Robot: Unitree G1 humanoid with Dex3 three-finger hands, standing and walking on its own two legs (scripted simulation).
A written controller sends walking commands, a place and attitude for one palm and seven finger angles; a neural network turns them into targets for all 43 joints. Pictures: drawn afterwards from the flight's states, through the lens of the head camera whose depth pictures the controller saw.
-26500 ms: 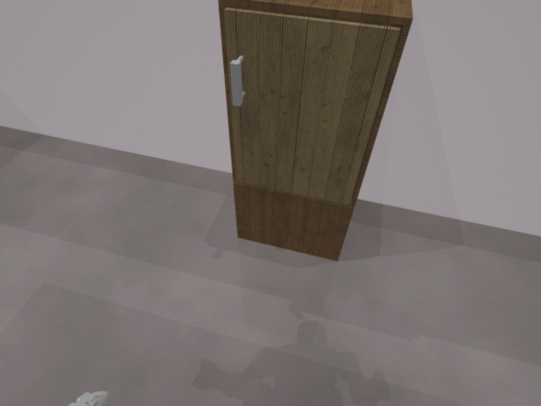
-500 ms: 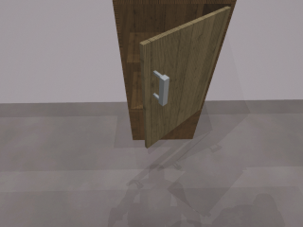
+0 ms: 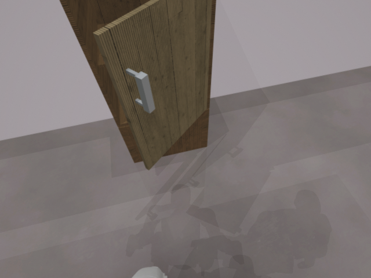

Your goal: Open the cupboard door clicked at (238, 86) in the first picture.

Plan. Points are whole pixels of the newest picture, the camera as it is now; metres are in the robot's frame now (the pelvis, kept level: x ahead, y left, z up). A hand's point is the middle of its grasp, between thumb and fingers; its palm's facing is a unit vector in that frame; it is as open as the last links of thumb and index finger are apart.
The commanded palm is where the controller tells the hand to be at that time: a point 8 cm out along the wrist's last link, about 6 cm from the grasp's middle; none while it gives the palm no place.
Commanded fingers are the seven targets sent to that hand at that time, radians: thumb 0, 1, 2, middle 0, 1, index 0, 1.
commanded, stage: walk to a spot facing it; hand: left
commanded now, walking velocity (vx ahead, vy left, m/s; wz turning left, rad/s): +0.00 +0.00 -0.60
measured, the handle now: (140, 90) +0.55 +0.17 +0.06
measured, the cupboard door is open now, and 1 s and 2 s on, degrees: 39 39 39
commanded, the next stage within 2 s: none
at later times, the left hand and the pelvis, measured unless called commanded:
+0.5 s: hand out of the picture +0.12 +0.24 -0.17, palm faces -0.19 -0.96 -0.21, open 7.4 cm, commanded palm none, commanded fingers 0.00 0.90 0.90 -0.20 -0.30 -0.20 -0.30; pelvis +0.02 +0.04 +0.01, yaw -16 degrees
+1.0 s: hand (147, 238) +0.22 +0.13 -0.15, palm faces -0.58 -0.78 -0.24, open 7.4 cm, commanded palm none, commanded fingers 0.00 0.90 0.90 -0.20 -0.30 -0.20 -0.30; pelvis +0.02 +0.02 +0.01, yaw -36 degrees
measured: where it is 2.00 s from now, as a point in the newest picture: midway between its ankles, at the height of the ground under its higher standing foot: outside the picture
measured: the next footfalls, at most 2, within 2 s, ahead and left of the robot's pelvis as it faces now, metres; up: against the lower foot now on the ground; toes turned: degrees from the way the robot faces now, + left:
left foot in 0.42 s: +0.09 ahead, +0.15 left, +0.00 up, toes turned -15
right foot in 0.78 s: +0.01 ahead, -0.12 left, +0.00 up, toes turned -31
